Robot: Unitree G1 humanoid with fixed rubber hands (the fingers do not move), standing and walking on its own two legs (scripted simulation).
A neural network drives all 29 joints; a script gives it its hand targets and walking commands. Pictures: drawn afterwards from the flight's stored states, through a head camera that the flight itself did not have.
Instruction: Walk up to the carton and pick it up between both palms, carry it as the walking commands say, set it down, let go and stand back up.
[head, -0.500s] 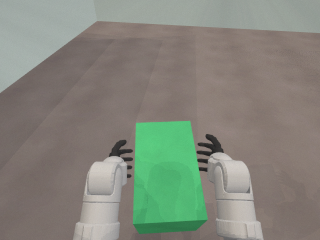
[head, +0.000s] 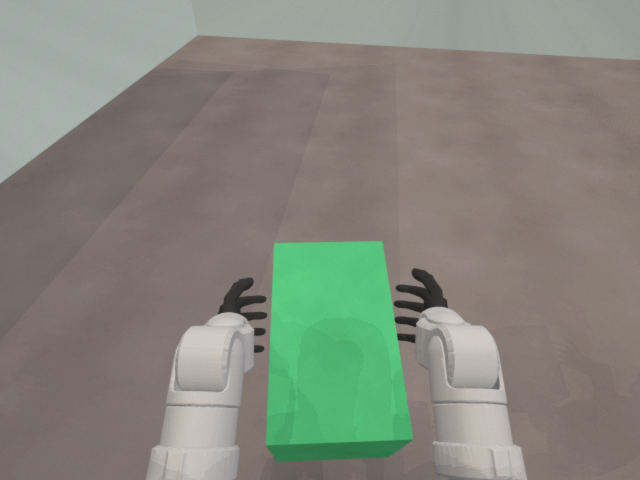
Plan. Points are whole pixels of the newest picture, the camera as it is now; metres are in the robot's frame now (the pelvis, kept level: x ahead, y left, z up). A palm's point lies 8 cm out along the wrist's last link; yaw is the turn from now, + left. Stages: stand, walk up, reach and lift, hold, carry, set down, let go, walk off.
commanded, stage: carry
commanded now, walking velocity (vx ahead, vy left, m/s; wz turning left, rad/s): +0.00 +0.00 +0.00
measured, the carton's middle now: (330, 349) +0.33 +0.00 -0.02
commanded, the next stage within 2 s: hold in 1.20 s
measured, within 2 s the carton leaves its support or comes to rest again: neither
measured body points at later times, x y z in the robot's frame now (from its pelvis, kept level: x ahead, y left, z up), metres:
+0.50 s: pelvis +0.01 -0.01 +0.00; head -0.02 -0.01 +0.45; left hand +0.31 +0.12 +0.07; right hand +0.32 -0.13 +0.07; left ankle +0.05 +0.12 -0.73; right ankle +0.03 -0.13 -0.73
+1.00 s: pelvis +0.01 -0.01 +0.00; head -0.01 -0.01 +0.45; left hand +0.31 +0.12 +0.07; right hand +0.32 -0.13 +0.08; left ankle +0.05 +0.12 -0.73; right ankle +0.03 -0.13 -0.73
